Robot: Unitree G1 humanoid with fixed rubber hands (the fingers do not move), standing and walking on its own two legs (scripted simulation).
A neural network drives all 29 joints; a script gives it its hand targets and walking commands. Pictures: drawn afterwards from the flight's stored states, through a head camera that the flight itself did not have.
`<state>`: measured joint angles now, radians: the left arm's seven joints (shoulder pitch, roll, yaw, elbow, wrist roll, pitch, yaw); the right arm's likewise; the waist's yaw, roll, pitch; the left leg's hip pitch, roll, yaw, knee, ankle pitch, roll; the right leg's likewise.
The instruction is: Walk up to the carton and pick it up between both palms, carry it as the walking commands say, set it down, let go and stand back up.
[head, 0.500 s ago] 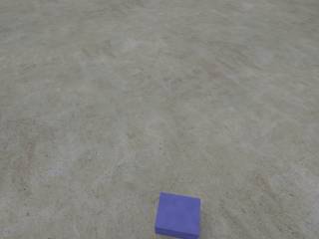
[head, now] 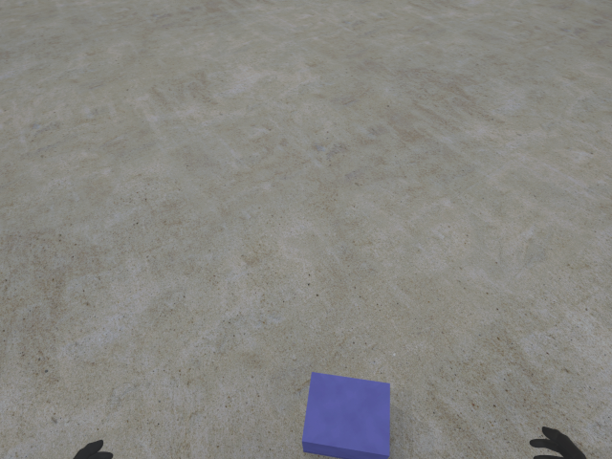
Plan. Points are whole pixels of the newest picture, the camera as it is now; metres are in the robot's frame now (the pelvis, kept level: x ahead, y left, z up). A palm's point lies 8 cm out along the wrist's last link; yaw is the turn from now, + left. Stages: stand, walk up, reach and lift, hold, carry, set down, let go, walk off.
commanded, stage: walk up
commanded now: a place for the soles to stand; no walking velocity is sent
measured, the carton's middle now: (346, 417) +0.35 -0.07 -0.70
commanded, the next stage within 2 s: reach and lift in 0.28 s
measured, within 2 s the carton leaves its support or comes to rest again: neither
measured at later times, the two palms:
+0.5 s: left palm out of the picture +0.15 +0.28 -0.09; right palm out of the picture +0.12 -0.32 -0.09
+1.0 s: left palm (176, 403) +0.23 +0.23 -0.14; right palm (514, 424) +0.21 -0.28 -0.15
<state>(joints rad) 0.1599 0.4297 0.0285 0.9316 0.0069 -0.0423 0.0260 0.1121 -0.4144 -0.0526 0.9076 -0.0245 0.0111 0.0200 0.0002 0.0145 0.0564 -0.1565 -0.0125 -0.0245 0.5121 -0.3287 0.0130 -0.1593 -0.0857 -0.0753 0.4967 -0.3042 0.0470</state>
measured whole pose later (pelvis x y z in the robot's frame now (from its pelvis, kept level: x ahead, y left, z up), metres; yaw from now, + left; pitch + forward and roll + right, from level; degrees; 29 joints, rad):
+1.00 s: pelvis -0.10 -0.02 -0.07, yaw -3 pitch +13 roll +1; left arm -0.42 0.32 0.19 0.69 0.00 0.24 -0.06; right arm -0.42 -0.25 -0.18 0.66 -0.01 0.26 -0.03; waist 0.00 -0.01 0.16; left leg -0.84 0.03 0.01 1.01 -0.39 -0.03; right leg -0.87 -0.05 -0.02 1.00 -0.35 0.01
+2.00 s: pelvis -0.11 -0.01 -0.15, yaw -2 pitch +48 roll +1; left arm -1.09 0.30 0.32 0.95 0.03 0.11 -0.03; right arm -1.02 -0.23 -0.41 0.84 -0.05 0.10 -0.01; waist -0.04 0.01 -0.14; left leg -1.70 0.02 0.00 1.23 -0.36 -0.02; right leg -1.73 -0.06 0.00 1.21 -0.32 0.02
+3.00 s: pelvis -0.16 -0.01 -0.37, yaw -3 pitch +42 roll -1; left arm -1.44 0.41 0.06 1.17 -0.21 0.04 0.09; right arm -1.40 -0.36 -0.15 1.16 0.21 0.01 -0.11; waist -0.03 0.00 0.27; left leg -2.27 0.01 -0.04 2.07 -0.53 -0.04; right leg -2.30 -0.04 0.02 2.02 -0.45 0.02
